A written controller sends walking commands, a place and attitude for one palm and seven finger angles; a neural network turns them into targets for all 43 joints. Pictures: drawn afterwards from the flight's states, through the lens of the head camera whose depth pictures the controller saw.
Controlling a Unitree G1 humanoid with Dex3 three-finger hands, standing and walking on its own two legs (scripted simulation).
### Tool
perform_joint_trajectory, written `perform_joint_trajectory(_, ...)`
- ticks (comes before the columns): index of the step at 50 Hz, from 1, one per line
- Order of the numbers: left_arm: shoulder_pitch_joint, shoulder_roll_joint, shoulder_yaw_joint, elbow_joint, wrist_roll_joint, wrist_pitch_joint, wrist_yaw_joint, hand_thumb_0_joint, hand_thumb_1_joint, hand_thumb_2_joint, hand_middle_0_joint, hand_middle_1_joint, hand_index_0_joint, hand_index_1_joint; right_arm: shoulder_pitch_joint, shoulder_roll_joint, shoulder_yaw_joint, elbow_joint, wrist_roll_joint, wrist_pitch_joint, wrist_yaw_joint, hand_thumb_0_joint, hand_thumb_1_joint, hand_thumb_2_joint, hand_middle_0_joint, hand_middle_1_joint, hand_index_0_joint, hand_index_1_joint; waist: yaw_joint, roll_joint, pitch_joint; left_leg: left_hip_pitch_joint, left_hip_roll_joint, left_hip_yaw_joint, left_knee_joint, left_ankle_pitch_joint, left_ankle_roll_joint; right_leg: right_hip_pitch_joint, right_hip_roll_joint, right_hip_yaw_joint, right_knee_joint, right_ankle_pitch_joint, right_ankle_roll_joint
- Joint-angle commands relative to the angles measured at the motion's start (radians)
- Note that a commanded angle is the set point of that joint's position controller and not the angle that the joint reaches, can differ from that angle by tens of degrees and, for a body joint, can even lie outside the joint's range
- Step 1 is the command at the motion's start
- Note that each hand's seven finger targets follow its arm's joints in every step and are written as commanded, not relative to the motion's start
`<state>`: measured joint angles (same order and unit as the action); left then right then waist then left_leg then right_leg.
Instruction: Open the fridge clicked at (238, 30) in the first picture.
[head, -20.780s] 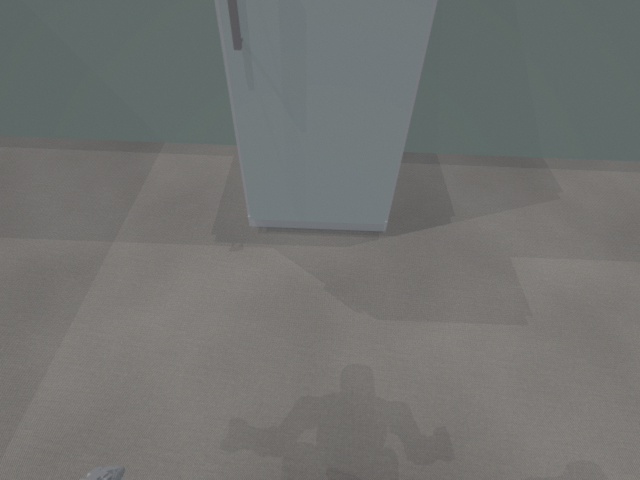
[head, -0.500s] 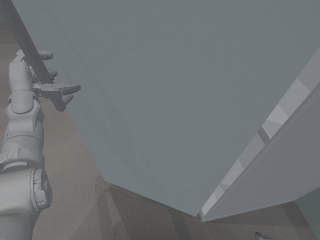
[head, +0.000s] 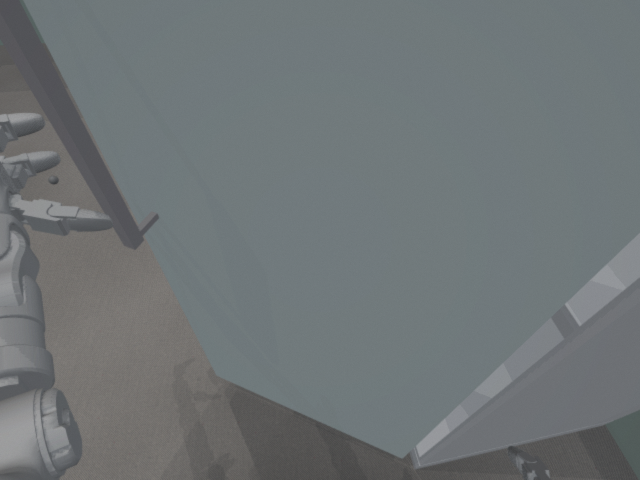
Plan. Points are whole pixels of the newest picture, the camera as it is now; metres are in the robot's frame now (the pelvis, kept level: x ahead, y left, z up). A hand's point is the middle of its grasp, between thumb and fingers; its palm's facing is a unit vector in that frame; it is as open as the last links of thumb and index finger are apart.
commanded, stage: slip the hand off the handle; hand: left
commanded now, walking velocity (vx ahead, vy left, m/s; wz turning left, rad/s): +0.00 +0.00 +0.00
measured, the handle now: (86, 121) +0.43 +0.27 +0.23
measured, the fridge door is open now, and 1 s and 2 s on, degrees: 57 57 57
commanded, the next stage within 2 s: draw the hand back to the body in 1.10 s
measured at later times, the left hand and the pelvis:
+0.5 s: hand (10, 182) +0.40 +0.37 +0.16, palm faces +0.44 -0.89 -0.14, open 14.7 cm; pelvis +0.00 +0.02 +0.00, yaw +0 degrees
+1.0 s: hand out of the picture +0.30 +0.37 +0.16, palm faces +0.47 -0.87 -0.15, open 14.7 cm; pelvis -0.01 +0.00 +0.00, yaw +2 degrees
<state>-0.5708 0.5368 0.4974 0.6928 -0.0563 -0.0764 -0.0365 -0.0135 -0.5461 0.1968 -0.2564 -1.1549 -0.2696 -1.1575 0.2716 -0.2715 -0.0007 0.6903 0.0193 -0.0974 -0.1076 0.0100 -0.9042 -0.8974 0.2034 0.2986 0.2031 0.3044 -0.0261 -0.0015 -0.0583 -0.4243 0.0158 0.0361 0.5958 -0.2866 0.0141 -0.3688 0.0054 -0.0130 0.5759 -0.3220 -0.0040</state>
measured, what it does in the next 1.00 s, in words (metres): stands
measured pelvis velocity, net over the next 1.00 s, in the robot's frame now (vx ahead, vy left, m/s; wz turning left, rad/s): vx -0.01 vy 0.00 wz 0.03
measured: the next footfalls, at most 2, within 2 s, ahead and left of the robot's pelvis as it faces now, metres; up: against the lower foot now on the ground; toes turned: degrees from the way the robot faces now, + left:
none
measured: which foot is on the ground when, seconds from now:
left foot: down 0.00-1.00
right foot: down 0.00-1.00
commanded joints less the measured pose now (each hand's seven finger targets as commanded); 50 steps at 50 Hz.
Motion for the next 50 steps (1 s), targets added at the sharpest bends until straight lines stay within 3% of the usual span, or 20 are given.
perform_joint_trajectory(1, -0.340, 0.260, -0.005, -0.237, -0.041, -0.054, -0.051, 0.000, -0.550, 0.200, -0.250, -1.150, -0.250, -1.150, 0.032, -0.154, -0.056, -0.101, 0.010, -0.025, -0.014, 0.000, -0.900, -0.900, 0.200, 0.300, 0.200, 0.300, 0.001, 0.115, -0.311, 0.295, 0.007, -0.025, -0.002, 0.501, 0.018, 0.026, 0.003, -0.024, -0.043, 0.416, -0.015)
perform_joint_trajectory(5, -0.371, 0.307, 0.013, -0.203, -0.050, -0.007, -0.068, 0.000, -0.550, 0.200, -0.250, -1.150, -0.250, -1.150, 0.026, -0.161, -0.051, -0.109, 0.023, -0.019, -0.023, 0.000, -0.900, -0.900, 0.200, 0.300, 0.200, 0.300, -0.003, 0.076, -0.277, 0.253, 0.003, -0.037, -0.021, 0.390, 0.015, -0.004, 0.001, -0.026, -0.055, 0.341, -0.012)
perform_joint_trajectory(8, -0.458, 0.309, -0.014, -0.233, -0.028, -0.028, -0.060, 0.000, -0.550, 0.200, -0.250, -1.150, -0.250, -1.150, 0.029, -0.157, -0.048, -0.104, 0.015, -0.018, -0.027, 0.000, -0.900, -0.900, 0.200, 0.300, 0.200, 0.300, -0.016, 0.120, -0.303, 0.289, 0.005, -0.056, -0.013, 0.402, 0.009, -0.033, 0.002, -0.028, -0.049, 0.308, -0.019)
perform_joint_trajectory(12, -0.483, 0.374, 0.036, -0.202, -0.021, -0.073, -0.060, 0.000, -0.550, 0.200, -0.250, -1.150, -0.250, -1.150, 0.047, -0.165, -0.047, -0.087, 0.005, -0.014, -0.032, 0.000, -0.900, -0.900, 0.200, 0.300, 0.200, 0.300, -0.016, 0.125, -0.360, 0.307, 0.006, -0.063, 0.003, 0.429, 0.005, -0.029, 0.003, -0.025, -0.038, 0.315, -0.021)
perform_joint_trajectory(15, -0.463, 0.388, 0.039, -0.132, -0.019, -0.078, -0.081, 0.000, -0.550, 0.200, -0.250, -1.150, -0.250, -1.150, 0.048, -0.165, -0.041, -0.087, 0.008, -0.011, -0.030, 0.000, -0.900, -0.900, 0.200, 0.300, 0.200, 0.300, -0.010, 0.126, -0.328, 0.277, 0.007, -0.069, -0.002, 0.397, 0.002, -0.043, 0.004, -0.030, -0.035, 0.283, -0.022)
perform_joint_trajectory(17, -0.443, 0.444, 0.084, -0.121, -0.015, -0.078, -0.091, 0.000, -0.550, 0.200, -0.250, -1.150, -0.250, -1.150, 0.058, -0.171, -0.043, -0.092, 0.005, -0.005, -0.028, 0.000, -0.900, -0.900, 0.200, 0.300, 0.200, 0.300, 0.005, 0.143, -0.359, 0.270, 0.006, -0.064, 0.006, 0.434, 0.002, -0.016, 0.002, -0.028, -0.029, 0.319, -0.025)
perform_joint_trajectory(19, -0.440, 0.434, 0.074, -0.097, -0.019, -0.076, -0.104, 0.000, -0.550, 0.200, -0.250, -1.150, -0.250, -1.150, 0.061, -0.171, -0.041, -0.099, 0.007, -0.001, -0.027, 0.000, -0.900, -0.900, 0.200, 0.300, 0.200, 0.300, -0.004, 0.117, -0.340, 0.255, 0.006, -0.066, 0.003, 0.402, 0.004, -0.033, 0.006, -0.032, -0.032, 0.293, -0.021)
perform_joint_trajectory(20, -0.433, 0.471, 0.103, -0.073, -0.017, -0.076, -0.108, 0.000, -0.550, 0.200, -0.250, -1.150, -0.250, -1.150, 0.064, -0.173, -0.041, -0.099, 0.008, 0.001, -0.028, 0.000, -0.900, -0.900, 0.200, 0.300, 0.200, 0.300, 0.002, 0.119, -0.320, 0.233, 0.009, -0.070, -0.002, 0.383, 0.002, -0.039, 0.006, -0.034, -0.032, 0.275, -0.022)
perform_joint_trajectory(22, -0.377, 0.423, 0.079, -0.112, -0.032, -0.085, -0.121, 0.000, -0.550, 0.200, -0.250, -1.150, -0.250, -1.150, 0.064, -0.170, -0.044, -0.116, 0.007, 0.004, -0.023, 0.000, -0.900, -0.900, 0.200, 0.300, 0.200, 0.300, 0.011, 0.131, -0.348, 0.256, 0.009, -0.066, 0.001, 0.411, 0.005, -0.027, 0.009, -0.034, -0.032, 0.293, -0.023)
perform_joint_trajectory(23, -0.329, 0.444, 0.110, -0.133, -0.040, -0.086, -0.125, 0.000, -0.550, 0.200, -0.250, -1.150, -0.250, -1.150, 0.060, -0.171, -0.048, -0.123, 0.007, 0.003, -0.021, 0.000, -0.900, -0.900, 0.200, 0.300, 0.200, 0.300, 0.024, 0.131, -0.354, 0.254, 0.010, -0.066, 0.002, 0.417, 0.005, -0.014, 0.011, -0.034, -0.029, 0.297, -0.024)
perform_joint_trajectory(26, -0.237, 0.401, 0.100, -0.183, -0.065, -0.080, -0.138, 0.000, -0.550, 0.200, -0.250, -1.150, -0.250, -1.150, 0.045, -0.169, -0.047, -0.141, 0.013, 0.007, -0.021, 0.000, -0.900, -0.900, 0.200, 0.300, 0.200, 0.300, 0.033, 0.114, -0.321, 0.234, 0.012, -0.061, -0.010, 0.391, 0.009, -0.006, 0.012, -0.036, -0.035, 0.277, -0.024)
perform_joint_trajectory(27, -0.256, 0.371, 0.074, -0.227, -0.077, -0.076, -0.141, 0.000, -0.550, 0.200, -0.250, -1.150, -0.250, -1.150, 0.038, -0.165, -0.046, -0.147, 0.019, 0.003, -0.021, 0.000, -0.900, -0.900, 0.200, 0.300, 0.200, 0.300, 0.020, 0.126, -0.310, 0.246, 0.014, -0.064, -0.016, 0.374, 0.009, -0.025, 0.013, -0.038, -0.040, 0.261, -0.021)
perform_joint_trajectory(29, -0.196, 0.419, 0.132, -0.260, -0.088, -0.061, -0.135, 0.000, -0.550, 0.200, -0.250, -1.150, -0.250, -1.150, 0.032, -0.169, -0.049, -0.151, 0.020, -0.002, -0.027, 0.000, -0.900, -0.900, 0.200, 0.300, 0.200, 0.300, 0.036, 0.117, -0.305, 0.233, 0.012, -0.069, -0.029, 0.331, 0.010, -0.014, 0.015, -0.037, -0.044, 0.231, -0.022)
perform_joint_trajectory(30, -0.211, 0.389, 0.108, -0.301, -0.094, -0.057, -0.132, 0.000, -0.550, 0.200, -0.250, -1.150, -0.250, -1.150, 0.021, -0.165, -0.046, -0.155, 0.021, -0.007, -0.030, 0.000, -0.900, -0.900, 0.200, 0.300, 0.200, 0.300, 0.028, 0.118, -0.295, 0.238, 0.011, -0.069, -0.034, 0.309, 0.012, -0.023, 0.013, -0.038, -0.048, 0.216, -0.019)
perform_joint_trajectory(32, -0.209, 0.431, 0.147, -0.343, -0.092, -0.052, -0.118, 0.000, -0.550, 0.200, -0.250, -1.150, -0.250, -1.150, 0.018, -0.167, -0.046, -0.149, 0.019, -0.015, -0.036, 0.000, -0.900, -0.900, 0.200, 0.300, 0.200, 0.300, 0.034, 0.126, -0.297, 0.235, 0.011, -0.068, -0.038, 0.305, 0.012, -0.008, 0.012, -0.036, -0.050, 0.217, -0.021)
perform_joint_trajectory(36, -0.158, 0.395, 0.131, -0.447, -0.093, -0.049, -0.101, 0.000, -0.550, 0.200, -0.250, -1.150, -0.250, -1.150, -0.015, -0.152, -0.037, -0.157, 0.014, -0.035, -0.044, 0.000, -0.900, -0.900, 0.200, 0.300, 0.200, 0.300, 0.038, 0.166, -0.283, 0.247, 0.010, -0.067, -0.048, 0.258, 0.013, -0.004, 0.009, -0.033, -0.058, 0.181, -0.023)
perform_joint_trajectory(41, -0.086, 0.372, 0.125, -0.428, -0.112, -0.018, -0.116, 0.000, -0.550, 0.200, -0.250, -1.150, -0.250, -1.150, -0.039, -0.146, -0.028, -0.151, 0.023, -0.055, -0.057, 0.000, -0.900, -0.900, 0.200, 0.300, 0.200, 0.300, 0.038, 0.136, -0.219, 0.215, 0.008, -0.066, -0.063, 0.186, 0.015, -0.007, 0.005, -0.033, -0.073, 0.150, -0.021)
perform_joint_trajectory(42, -0.095, 0.358, 0.108, -0.438, -0.118, -0.011, -0.122, 0.000, -0.550, 0.200, -0.250, -1.150, -0.250, -1.150, -0.044, -0.146, -0.026, -0.154, 0.027, -0.061, -0.058, 0.000, -0.900, -0.900, 0.200, 0.300, 0.200, 0.300, 0.029, 0.128, -0.220, 0.219, 0.005, -0.065, -0.064, 0.183, 0.016, -0.012, 0.004, -0.034, -0.075, 0.151, -0.018)
perform_joint_trajectory(43, -0.059, 0.368, 0.124, -0.423, -0.122, -0.001, -0.126, 0.000, -0.550, 0.200, -0.250, -1.150, -0.250, -1.150, -0.045, -0.145, -0.025, -0.156, 0.027, -0.064, -0.059, 0.000, -0.900, -0.900, 0.200, 0.300, 0.200, 0.300, 0.040, 0.116, -0.219, 0.211, 0.004, -0.068, -0.066, 0.173, 0.015, -0.005, 0.004, -0.034, -0.076, 0.145, -0.017)
perform_joint_trajectory(50, 0.018, 0.317, 0.100, -0.508, -0.151, 0.011, -0.149, 0.000, -0.550, 0.200, -0.250, -1.150, -0.250, -1.150, -0.084, -0.133, -0.018, -0.177, 0.032, -0.091, -0.060, 0.000, -0.900, -0.900, 0.200, 0.300, 0.200, 0.300, 0.048, 0.117, -0.218, 0.235, -0.002, -0.069, -0.057, 0.194, 0.013, 0.001, 0.000, -0.037, -0.077, 0.167, -0.016)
